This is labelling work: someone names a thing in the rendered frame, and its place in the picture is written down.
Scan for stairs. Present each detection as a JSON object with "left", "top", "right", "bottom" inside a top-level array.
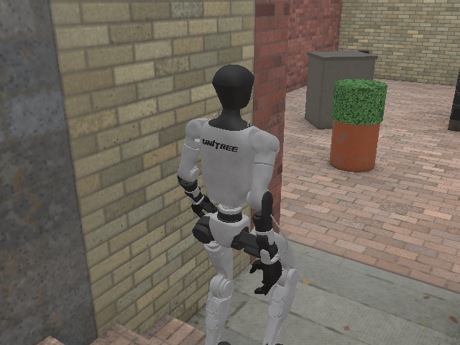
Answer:
[{"left": 37, "top": 314, "right": 222, "bottom": 345}]

